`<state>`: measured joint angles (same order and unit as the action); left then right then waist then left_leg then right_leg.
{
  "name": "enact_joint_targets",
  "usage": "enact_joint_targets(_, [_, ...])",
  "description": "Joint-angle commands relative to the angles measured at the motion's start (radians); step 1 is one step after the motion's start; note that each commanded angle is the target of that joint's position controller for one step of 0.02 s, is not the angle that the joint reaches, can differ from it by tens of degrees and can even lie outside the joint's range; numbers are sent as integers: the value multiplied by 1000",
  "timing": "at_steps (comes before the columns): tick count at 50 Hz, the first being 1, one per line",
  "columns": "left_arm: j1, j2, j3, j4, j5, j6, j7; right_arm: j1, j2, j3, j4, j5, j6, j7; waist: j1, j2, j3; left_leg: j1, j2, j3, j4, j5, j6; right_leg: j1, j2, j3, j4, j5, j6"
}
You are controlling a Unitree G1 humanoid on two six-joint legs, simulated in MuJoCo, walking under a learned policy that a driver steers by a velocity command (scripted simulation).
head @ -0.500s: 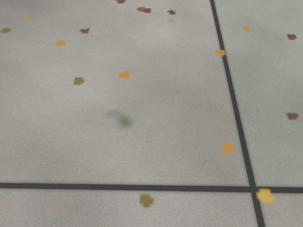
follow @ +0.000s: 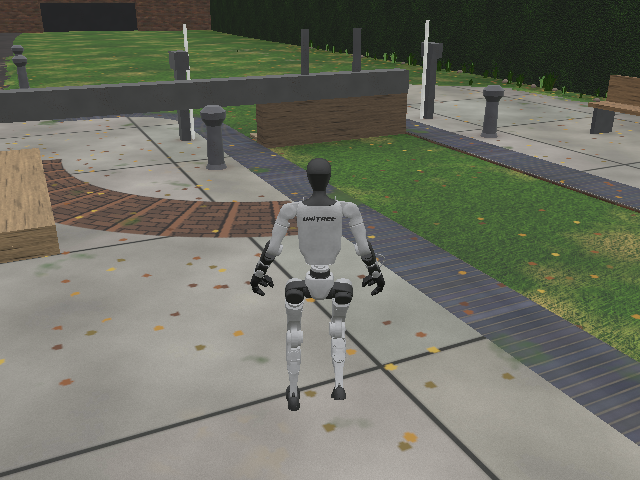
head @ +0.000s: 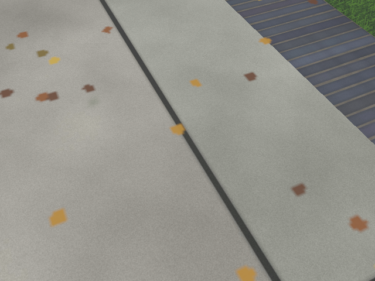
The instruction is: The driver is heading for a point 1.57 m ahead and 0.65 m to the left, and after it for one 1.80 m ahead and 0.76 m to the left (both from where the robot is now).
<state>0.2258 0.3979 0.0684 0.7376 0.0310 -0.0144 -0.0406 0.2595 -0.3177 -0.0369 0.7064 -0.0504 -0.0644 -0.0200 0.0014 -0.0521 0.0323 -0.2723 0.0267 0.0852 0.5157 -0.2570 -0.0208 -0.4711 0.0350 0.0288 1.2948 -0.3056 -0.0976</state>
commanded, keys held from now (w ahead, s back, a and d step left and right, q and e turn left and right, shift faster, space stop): e+shift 0.04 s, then q+shift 0.96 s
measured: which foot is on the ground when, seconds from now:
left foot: down 0.00-0.24, up 0.26-0.68, down 0.70-1.00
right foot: up 0.00-0.22, down 0.24-0.70, up 0.72-1.00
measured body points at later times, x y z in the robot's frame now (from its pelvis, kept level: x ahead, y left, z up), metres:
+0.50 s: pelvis +0.28 +0.00 +0.01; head +0.33 +0.00 +0.45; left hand +0.43 +0.28 -0.09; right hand +0.42 -0.29 -0.10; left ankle +0.30 +0.16 -0.65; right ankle +0.35 -0.09 -0.73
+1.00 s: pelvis +0.35 +0.06 +0.01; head +0.39 +0.10 +0.45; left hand +0.38 +0.40 -0.09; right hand +0.64 -0.12 -0.06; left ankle +0.34 +0.15 -0.73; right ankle +0.47 -0.06 -0.69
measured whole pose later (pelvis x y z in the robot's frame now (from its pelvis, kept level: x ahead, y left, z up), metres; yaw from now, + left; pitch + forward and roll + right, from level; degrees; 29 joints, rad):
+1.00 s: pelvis +0.35 +0.06 +0.01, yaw +32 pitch +4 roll -3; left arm 0.00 0.30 0.08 0.75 -0.01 0.00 0.02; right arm 0.19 -0.34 -0.10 0.56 0.02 0.05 -0.04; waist -0.02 0.01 0.06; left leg -0.37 -0.09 -0.18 0.50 -0.18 0.05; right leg -0.51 0.06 0.14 0.80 -0.32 0.08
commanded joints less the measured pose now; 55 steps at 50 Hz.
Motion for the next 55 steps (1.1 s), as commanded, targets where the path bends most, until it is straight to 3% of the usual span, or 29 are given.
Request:
enact_joint_targets(1, [-90, -29, -22, -133, 6, 21, -22, 102, -48, -12, 21, 24, -36, 16, -14, 128, 40, 196, 286, -219, -269, 409, 111, -301, -113, 35, -8, 15, 32])
enact_joint_targets(4, [-158, -64, -43, -192, 12, 10, -30, 71, -57, -9, 45, 33, -57, 28, 21, 154, 41, 107, 201, -25, -287, 746, 104, -187, -64, -5, -295, 142, 44])
enact_joint_targets(5, [-130, -78, -44, -182, -92, -19, -15, -67, -138, -38, -11, 69, -55, 3, 37, 195, 56, 83, 147, 14, -300, 685, 110, -129, -60, -10, -432, 191, 64])
enact_joint_targets(6, [-168, -79, -55, -181, -84, -39, -20, -54, -161, -42, -11, 77, -59, -8, 26, 155, 30, 55, 144, 25, -308, 685, 112, -21, -44, -25, -559, 259, 69])
enact_joint_targets(8, [-215, -55, -47, -191, -41, -57, -30, 47, -214, -56, 33, 88, -63, -12, 23, 113, -4, 105, 191, -13, -316, 772, 136, 114, 5, -38, -683, 352, 53])
enact_joint_targets(10, [-143, 2, -25, -161, -14, -64, -25, 71, -236, -63, 57, 101, -54, -10, 76, 121, -55, 198, 191, -44, -193, 906, 127, 209, 28, -38, -748, 365, 7])
enact_joint_targets(11, [-47, 25, -10, -126, -3, -67, -15, 60, -231, -59, 60, 103, -45, -6, 136, 120, -105, 205, 166, -40, -54, 930, 104, 327, 25, -37, -819, 454, -23])
enact_joint_targets(12, [20, 74, 6, -103, 16, -62, 3, 75, -205, -49, 55, 98, -41, -4, 168, 110, -159, 118, 114, -37, 130, 828, 64, 501, -38, -1, -846, 694, -48])
enact_joint_targets(13, [82, 143, 10, -91, 43, -53, 28, 133, -94, -13, 28, 47, -38, 7, 133, -135, -313, -154, -19, -30, 572, -87, -1, 831, -322, 230, -672, 1395, -152])
enact_joint_targets(14, [78, 107, -4, -125, 50, -45, 29, 318, -79, 2, 67, 77, -30, 17, 91, -189, -605, -272, -83, -246, 855, -472, -27, 994, -556, 497, -665, 1487, -330])
enact_joint_targets(15, [15, 81, 2, -150, 14, -30, 31, 229, -197, -36, 59, 93, -17, 16, 105, -57, -561, -268, -24, -276, 870, -431, -35, 840, -475, 382, -721, 1307, -292])
enact_joint_targets(16, [-56, 47, -7, -138, -16, -29, 32, 139, -184, -42, 24, 103, -3, 8, 70, -20, -387, -349, 10, -225, 806, -373, -48, 712, -418, 287, -775, 1112, -243])
enact_joint_targets(17, [-90, 8, -15, -119, -29, -32, 35, 119, -145, -39, 32, 94, 14, -9, 37, 43, -290, -370, 43, -188, 768, -325, -71, 598, -372, 233, -821, 972, -204])
enact_joint_targets(19, [-155, -15, -13, -107, -18, -30, 34, 180, -118, -49, 41, 86, 64, -22, -39, -19, -202, -253, 74, -152, 766, -247, -103, 351, -339, 131, -928, 775, -183])
enact_joint_targets(21, [-215, -22, -7, -98, -2, -34, 41, 180, -81, -52, 12, 86, 97, -31, -70, -62, -153, -214, 84, -127, 746, -213, -117, 202, -338, 50, -1006, 637, -190])
enact_joint_targets(23, [-234, -11, 3, -83, -1, -36, 56, 116, -64, -52, -28, 75, 109, -32, -65, -50, -125, -236, 107, -120, 649, -126, -109, 177, -342, -12, -1040, 528, -179])
enact_joint_targets(27, [-240, 13, 17, -64, -10, -21, 82, 20, -52, -46, -80, 68, 109, 0, -40, -44, -130, -170, 114, -84, 425, 55, -63, 206, -338, -124, -1034, 404, -148])
enact_joint_targets(31, [-212, 55, 39, -45, -41, -4, 69, -41, -90, -61, -128, 70, 128, 34, -22, -51, -108, -140, 92, -30, 268, 2, -7, 302, -388, -151, -972, 367, -100])
enact_joint_targets(33, [-213, 59, 46, -34, -61, 3, 61, -26, -93, -72, -135, 68, 134, 41, -45, -35, -104, -77, 60, 6, 128, 23, 35, 328, -386, -182, -880, 348, -42])
enact_joint_targets(34, [-179, 36, 44, -17, -68, 6, 57, 1, -108, -83, -127, 62, 134, 35, -51, 7, -105, -13, 32, 4, 50, 86, 65, 310, -350, -214, -783, 289, 7])
enact_joint_targets(35, [-113, 10, 43, 3, -54, 12, 51, 57, -188, -112, -119, 57, 127, 20, -54, 179, -85, 96, 72, -130, -58, 443, 121, 203, -257, -272, -563, 118, 81])
enact_joint_targets(36, [-131, -13, 34, -50, -9, 14, 50, 61, -324, -140, -146, 50, 119, 5, -17, 476, -55, 255, 281, -530, -90, 777, 294, -162, -85, -271, -241, -354, 188])
enact_joint_targets(37, [-217, 4, 33, -84, 0, 13, 57, 85, -299, -129, -164, 18, 85, 22, -78, 351, -197, 271, 337, -676, -144, 638, 402, -237, -23, -27, -67, -400, 187])
enact_joint_targets(38, [-253, 19, 38, -92, -27, 13, 61, 60, -273, -123, -162, 23, 61, 32, -70, 245, -190, 274, 309, -606, -166, 535, 373, -273, -33, 31, -30, -324, 161])
enact_joint_targets(39, [-249, 8, 38, -87, -36, 9, 68, 17, -248, -120, -162, 48, 51, 25, -38, 182, -156, 252, 257, -549, -161, 454, 320, -287, -45, 58, -64, -229, 140])
enact_joint_targets(40, [-237, 20, 42, -75, -25, 7, 77, -37, -206, -108, -172, 71, 57, 14, -13, 139, -141, 222, 228, -506, -154, 416, 277, -282, -59, 72, -115, -162, 135])
enact_joint_targets(42, [-227, 19, 43, -68, -19, 2, 75, -94, -173, -96, -204, 69, 73, -11, 15, 157, -165, 158, 181, -460, -141, 466, 248, -188, -38, 78, -186, -81, 143])
enact_joint_targets(46, [-235, -34, 24, -52, -35, -3, 66, -73, -192, -109, -214, 69, 90, -32, -1, 146, -195, 169, 138, -483, -114, 436, 234, -121, 19, 95, -423, -25, 175])
enact_joint_targets(55, [-169, 13, 46, -36, -44, -22, 39, -137, -189, -114, -252, 75, 115, -19, 5, 247, -155, 49, 56, -656, -72, 230, 178, 133, 42, 113, -799, 40, 140])
Keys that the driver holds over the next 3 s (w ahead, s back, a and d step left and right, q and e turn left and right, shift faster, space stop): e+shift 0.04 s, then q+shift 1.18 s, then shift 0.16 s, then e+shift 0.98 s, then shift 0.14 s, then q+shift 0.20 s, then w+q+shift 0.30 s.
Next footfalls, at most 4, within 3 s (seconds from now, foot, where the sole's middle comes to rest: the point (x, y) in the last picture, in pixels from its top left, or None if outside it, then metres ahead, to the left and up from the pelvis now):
0.24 right None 0.39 -0.09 -0.77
0.70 left None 0.38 0.17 -0.77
1.14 right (193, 270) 0.51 0.00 -0.77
1.52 left None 0.29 0.16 -0.77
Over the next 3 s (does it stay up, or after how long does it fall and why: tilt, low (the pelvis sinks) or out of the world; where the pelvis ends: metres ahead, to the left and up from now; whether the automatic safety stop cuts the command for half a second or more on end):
stays up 0.49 0.10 0.01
